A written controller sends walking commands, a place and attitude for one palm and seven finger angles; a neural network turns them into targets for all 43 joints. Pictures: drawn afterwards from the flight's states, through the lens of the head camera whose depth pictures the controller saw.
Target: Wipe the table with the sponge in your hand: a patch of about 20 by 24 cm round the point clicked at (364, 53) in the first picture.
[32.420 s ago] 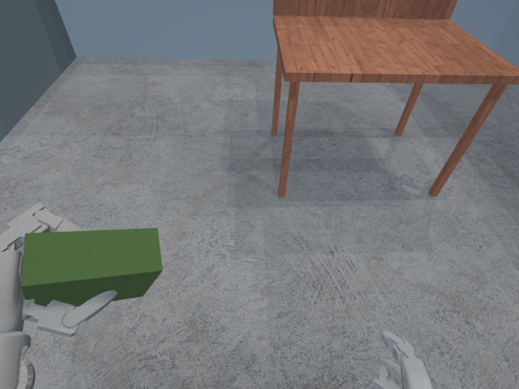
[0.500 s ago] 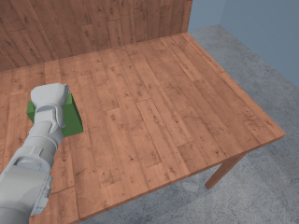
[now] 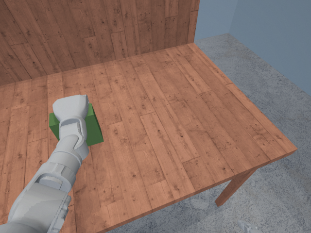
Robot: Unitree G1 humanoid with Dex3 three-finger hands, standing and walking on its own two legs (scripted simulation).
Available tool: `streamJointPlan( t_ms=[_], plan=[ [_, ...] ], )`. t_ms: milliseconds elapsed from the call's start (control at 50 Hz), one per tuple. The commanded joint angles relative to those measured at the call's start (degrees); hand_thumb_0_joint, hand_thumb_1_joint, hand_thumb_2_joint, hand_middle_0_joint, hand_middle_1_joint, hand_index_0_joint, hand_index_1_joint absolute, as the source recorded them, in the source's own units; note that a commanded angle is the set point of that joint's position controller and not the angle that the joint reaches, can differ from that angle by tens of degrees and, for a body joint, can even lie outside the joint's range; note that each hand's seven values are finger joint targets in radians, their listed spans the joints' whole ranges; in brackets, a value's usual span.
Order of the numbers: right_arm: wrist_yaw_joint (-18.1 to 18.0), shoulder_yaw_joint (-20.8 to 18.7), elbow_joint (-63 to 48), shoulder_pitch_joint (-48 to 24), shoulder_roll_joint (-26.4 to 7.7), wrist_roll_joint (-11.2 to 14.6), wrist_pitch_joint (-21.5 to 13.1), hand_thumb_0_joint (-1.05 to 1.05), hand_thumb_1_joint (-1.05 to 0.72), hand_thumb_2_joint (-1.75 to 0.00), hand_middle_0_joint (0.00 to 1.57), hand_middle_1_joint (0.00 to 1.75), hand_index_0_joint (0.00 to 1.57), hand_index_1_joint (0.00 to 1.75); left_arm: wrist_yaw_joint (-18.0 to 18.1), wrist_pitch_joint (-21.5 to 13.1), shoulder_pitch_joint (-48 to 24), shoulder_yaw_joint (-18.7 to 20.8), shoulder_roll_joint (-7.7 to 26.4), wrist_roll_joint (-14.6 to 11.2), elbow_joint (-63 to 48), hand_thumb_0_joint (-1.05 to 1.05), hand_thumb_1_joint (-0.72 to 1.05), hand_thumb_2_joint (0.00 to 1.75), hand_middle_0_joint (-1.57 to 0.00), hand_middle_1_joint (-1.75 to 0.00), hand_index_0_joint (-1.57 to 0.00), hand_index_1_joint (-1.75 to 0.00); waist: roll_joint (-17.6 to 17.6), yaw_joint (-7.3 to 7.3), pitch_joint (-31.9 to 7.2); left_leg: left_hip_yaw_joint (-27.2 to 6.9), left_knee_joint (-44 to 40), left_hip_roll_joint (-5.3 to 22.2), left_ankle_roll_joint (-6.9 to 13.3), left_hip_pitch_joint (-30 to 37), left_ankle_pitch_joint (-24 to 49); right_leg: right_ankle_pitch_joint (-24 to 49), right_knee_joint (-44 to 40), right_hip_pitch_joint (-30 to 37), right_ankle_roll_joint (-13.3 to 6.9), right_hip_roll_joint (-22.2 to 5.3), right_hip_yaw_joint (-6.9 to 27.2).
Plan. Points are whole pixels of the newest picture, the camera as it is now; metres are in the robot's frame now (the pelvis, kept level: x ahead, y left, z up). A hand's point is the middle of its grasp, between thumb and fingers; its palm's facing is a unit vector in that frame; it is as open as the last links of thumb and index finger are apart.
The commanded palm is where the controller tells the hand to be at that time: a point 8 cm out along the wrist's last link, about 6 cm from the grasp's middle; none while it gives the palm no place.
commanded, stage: wipe back along the middle lane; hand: left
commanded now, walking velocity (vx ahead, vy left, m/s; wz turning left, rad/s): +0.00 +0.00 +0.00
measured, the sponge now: (80, 133) +0.39 +0.26 -0.01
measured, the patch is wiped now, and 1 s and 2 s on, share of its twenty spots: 0.45 0.60 0.75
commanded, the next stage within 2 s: slide across to the third lane in 1.52 s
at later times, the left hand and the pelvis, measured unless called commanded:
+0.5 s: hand (82, 132) +0.36 +0.23 +0.05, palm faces -0.03 -0.02 -1.00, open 9.8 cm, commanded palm +0.33 +0.21 +0.08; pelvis +0.00 +0.00 +0.00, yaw +0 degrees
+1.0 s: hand (85, 144) +0.33 +0.21 +0.05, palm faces +0.02 -0.05 -1.00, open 9.8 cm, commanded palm +0.27 +0.18 +0.08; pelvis +0.00 +0.00 +0.00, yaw -1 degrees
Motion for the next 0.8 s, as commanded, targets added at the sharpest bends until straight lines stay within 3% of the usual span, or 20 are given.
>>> streamJointPlan(
  t_ms=[0,20,60,100,140,160,220,300,360,380,460,480,560,580,640,660,680,740,760,780],
  plan=[
    [-0.85,-2.19,-7.42,-3.94,-7.87,0.61,-1.2,0.0,-0.9,-0.9,0.2,0.3,0.2,0.3,-1.66,0.23,-12.12,1.05,4.73,-0.91,-8.86,0.0,0.1,1.3,-1.2,-1.6,-1.2,-1.6,-5.42,-1.07,-16.22,-1.32,-1.79,0.99,-0.23,9.84,22.97,26.24,-1.49,10.58,-1.84,-0.89,2.41],
    [-0.78,-2.13,-7.74,-4.31,-7.76,0.67,-1.13,0.0,-0.9,-0.9,0.2,0.3,0.2,0.3,-1.91,0.73,-10.32,0.04,3.34,-1.05,-8.91,0.0,0.1,1.3,-1.2,-1.6,-1.2,-1.6,-5.22,-0.92,-15.16,-1.05,-1.82,0.79,-0.1,9.53,22.77,26.65,-1.63,10.62,-1.87,-0.87,2.58],
    [-0.76,-2.23,-7.91,-4.8,-8.26,0.83,-0.96,0.0,-0.9,-0.9,0.2,0.3,0.2,0.3,-2.09,1.16,-7.25,2.61,5.79,-1.38,-10.12,0.0,0.1,1.3,-1.2,-1.6,-1.2,-1.6,-5.47,0.02,-15.14,-1.26,-2.24,0.68,-0.24,9.36,22.52,26.78,-1.69,11.81,-2.15,-0.83,2.94],
    [-0.69,-1.96,-8.83,-5.68,-7.91,1.0,-0.95,0.0,-0.9,-0.9,0.2,0.3,0.2,0.3,-2.7,1.67,-5.27,-0.67,2.67,-1.25,-12.47,0.0,0.1,1.3,-1.2,-1.6,-1.2,-1.6,-4.92,-0.08,-14.48,-1.17,-2.4,0.67,-0.27,9.88,23.3,26.95,-1.63,11.44,-2.15,-0.88,2.63],
    [-0.5,-1.99,-9.13,-6.28,-7.88,1.11,-0.91,0.0,-0.9,-0.9,0.2,0.3,0.2,0.3,-2.8,2.35,-3.18,-1.6,1.49,-1.14,-12.96,0.0,0.1,1.3,-1.2,-1.6,-1.2,-1.6,-4.97,-0.02,-12.96,-1.26,-2.56,0.69,-0.35,9.92,22.23,25.33,-1.9,10.38,-2.22,-0.75,2.67],
    [-0.45,-2.17,-8.93,-6.53,-8.2,1.16,-0.92,0.0,-0.9,-0.9,0.2,0.3,0.2,0.3,-2.59,2.53,-3.21,0.24,2.85,-1.48,-13.97,0.0,0.1,1.3,-1.2,-1.6,-1.2,-1.6,-5.02,0.23,-13.01,-1.61,-2.77,0.88,-0.51,10.26,22.22,24.79,-1.82,10.36,-2.46,-0.64,2.63],
    [-0.54,-1.78,-9.4,-7.42,-7.87,1.33,-0.81,0.0,-0.9,-0.9,0.2,0.3,0.2,0.3,-2.86,3.91,-2.69,-2.46,0.25,-1.62,-14.0,0.0,0.1,1.3,-1.2,-1.6,-1.2,-1.6,-6.58,-0.11,-11.0,-1.5,-3.11,0.77,-0.37,9.64,20.06,22.97,-2.23,9.43,-2.34,-0.62,2.44],
    [-0.97,-1.46,-9.72,-8.59,-7.6,1.54,-0.68,0.0,-0.9,-0.9,0.2,0.3,0.2,0.3,-3.04,5.06,-5.04,-3.31,-0.13,-1.68,-15.54,0.0,0.1,1.3,-1.2,-1.6,-1.2,-1.6,-4.97,-0.17,-10.72,-1.58,-3.83,0.74,-0.31,10.67,17.63,19.04,-2.82,8.59,-2.5,-0.59,2.4],
    [-0.87,-1.61,-10.2,-9.35,-7.83,1.34,-0.69,0.0,-0.9,-0.9,0.2,0.3,0.2,0.3,-2.97,5.13,-1.39,-1.63,0.77,-1.6,-17.04,0.0,0.1,1.3,-1.2,-1.6,-1.2,-1.6,-6.25,0.94,-12.82,-1.88,-3.72,0.8,-0.56,11.33,19.21,20.47,-2.23,10.06,-2.71,-0.47,2.68],
    [-0.91,-1.4,-10.65,-9.51,-7.48,1.3,-0.65,0.0,-0.9,-0.9,0.2,0.3,0.2,0.3,-3.12,5.17,-2.0,-3.92,-1.35,-1.57,-17.74,0.0,0.1,1.3,-1.2,-1.6,-1.2,-1.6,-6.01,0.45,-12.57,-1.73,-3.7,0.76,-0.45,11.59,19.1,20.19,-2.26,9.89,-2.58,-0.47,2.41],
    [-0.88,-1.18,-10.87,-10.57,-7.76,1.36,-0.67,0.0,-0.9,-0.9,0.2,0.3,0.2,0.3,-2.89,5.79,0.6,-0.69,1.89,-1.74,-19.14,0.0,0.1,1.3,-1.2,-1.6,-1.2,-1.6,-6.83,1.29,-11.35,-1.83,-4.06,0.62,-0.53,10.68,17.98,20.38,-2.36,10.75,-2.71,-0.53,3.23],
    [-0.88,-0.94,-11.43,-10.84,-7.27,1.36,-0.68,0.0,-0.9,-0.9,0.2,0.3,0.2,0.3,-3.15,6.07,0.59,-3.69,-1.23,-1.74,-20.17,0.0,0.1,1.3,-1.2,-1.6,-1.2,-1.6,-5.97,0.97,-11.22,-1.62,-4.04,0.52,-0.43,11.13,18.24,20.13,-2.33,10.59,-2.57,-0.5,2.64],
    [-0.53,-1.0,-11.49,-12.07,-7.29,1.42,-0.64,0.0,-0.9,-0.9,0.2,0.3,0.2,0.3,-2.94,7.06,2.73,-2.74,-0.66,-1.68,-21.51,0.0,0.1,1.3,-1.2,-1.6,-1.2,-1.6,-5.71,1.62,-10.1,-2.31,-4.36,0.86,-0.83,11.68,17.98,18.13,-2.47,9.37,-2.93,-0.22,2.93],
    [-0.38,-0.75,-12.1,-12.13,-6.9,1.4,-0.71,0.0,-0.9,-0.9,0.2,0.3,0.2,0.3,-3.19,7.26,2.07,-5.71,-3.66,-1.87,-23.01,0.0,0.1,1.3,-1.2,-1.6,-1.2,-1.6,-4.85,1.22,-10.64,-2.23,-4.27,0.87,-0.72,12.24,18.42,18.1,-2.16,9.37,-2.88,-0.2,2.24],
    [-0.01,-0.75,-12.22,-12.84,-6.91,1.39,-0.86,0.0,-0.9,-0.9,0.2,0.3,0.2,0.3,-3.01,8.01,6.46,-4.15,-2.51,-2.25,-23.6,0.0,0.1,1.3,-1.2,-1.6,-1.2,-1.6,-7.27,1.98,-11.1,-1.93,-3.82,0.71,-0.64,12.07,19.62,21.29,-1.9,11.06,-2.8,-0.29,2.95],
    [-0.03,-0.92,-12.27,-13.15,-7.41,1.34,-0.74,0.0,-0.9,-0.9,0.2,0.3,0.2,0.3,-2.93,8.25,7.7,-1.7,-0.13,-2.76,-24.86,0.0,0.1,1.3,-1.2,-1.6,-1.2,-1.6,-7.4,2.6,-11.63,-2.23,-4.08,0.8,-0.78,11.8,19.31,21.07,-1.81,11.81,-2.91,-0.21,3.28],
    [-0.03,-0.63,-12.9,-13.5,-6.93,1.42,-0.79,0.0,-0.9,-0.9,0.2,0.3,0.2,0.3,-3.24,8.45,6.73,-4.85,-3.17,-2.98,-26.8,0.0,0.1,1.3,-1.2,-1.6,-1.2,-1.6,-6.75,1.86,-11.63,-1.85,-3.92,0.62,-0.56,12.09,19.68,22.01,-1.7,12.16,-2.72,-0.34,2.88],
    [0.53,-0.64,-13.13,-14.32,-6.74,1.55,-0.87,0.0,-0.9,-0.9,0.2,0.3,0.2,0.3,-3.53,9.02,9.29,-6.34,-4.64,-2.56,-28.32,0.0,0.1,1.3,-1.2,-1.6,-1.2,-1.6,-7.14,2.02,-10.22,-2.13,-3.84,0.84,-0.72,12.26,20.43,22.12,-1.43,11.24,-2.8,-0.27,2.92],
    [0.63,-0.92,-12.96,-14.51,-7.2,1.55,-0.81,0.0,-0.9,-0.9,0.2,0.3,0.2,0.3,-3.16,9.33,11.72,-2.61,-1.07,-2.76,-28.44,0.0,0.1,1.3,-1.2,-1.6,-1.2,-1.6,-7.36,2.89,-10.1,-2.52,-4.06,0.99,-0.87,12.1,20.18,21.24,-1.39,11.61,-3.04,-0.05,3.31],
    [0.76,-0.54,-13.85,-14.93,-6.68,1.54,-0.86,0.0,-0.9,-0.9,0.2,0.3,0.2,0.3,-3.39,9.68,11.77,-5.96,-4.54,-3.13,-30.41,0.0,0.1,1.3,-1.2,-1.6,-1.2,-1.6,-6.26,2.63,-10.67,-2.11,-4.11,0.8,-0.67,12.52,20.45,21.56,-1.38,12.23,-2.85,-0.19,2.67]
  ],
)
